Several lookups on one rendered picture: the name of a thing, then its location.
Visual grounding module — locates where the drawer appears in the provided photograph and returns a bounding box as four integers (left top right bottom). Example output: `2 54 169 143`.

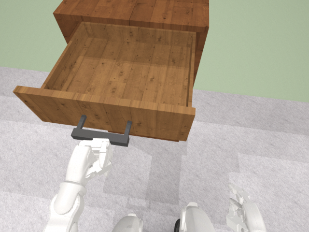
13 22 196 141

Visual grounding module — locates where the right robot hand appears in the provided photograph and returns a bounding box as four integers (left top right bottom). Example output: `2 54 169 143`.
226 182 267 232

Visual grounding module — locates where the left robot forearm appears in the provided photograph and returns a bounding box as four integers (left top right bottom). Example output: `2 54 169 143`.
42 181 87 232

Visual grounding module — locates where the robot left thigh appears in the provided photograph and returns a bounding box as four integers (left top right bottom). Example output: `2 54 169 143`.
112 216 143 232

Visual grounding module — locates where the left robot hand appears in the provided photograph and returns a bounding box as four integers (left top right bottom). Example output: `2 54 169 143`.
66 138 113 186

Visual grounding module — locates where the handle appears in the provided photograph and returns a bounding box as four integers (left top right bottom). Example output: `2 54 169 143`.
71 115 132 147

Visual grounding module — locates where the cabinet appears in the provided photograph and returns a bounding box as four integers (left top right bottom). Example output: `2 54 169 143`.
53 0 209 142

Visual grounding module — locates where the robot right thigh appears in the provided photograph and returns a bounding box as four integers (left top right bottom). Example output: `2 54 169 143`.
180 206 216 232

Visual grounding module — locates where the robot thigh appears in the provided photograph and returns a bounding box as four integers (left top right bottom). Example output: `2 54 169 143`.
180 206 216 232
112 216 143 232

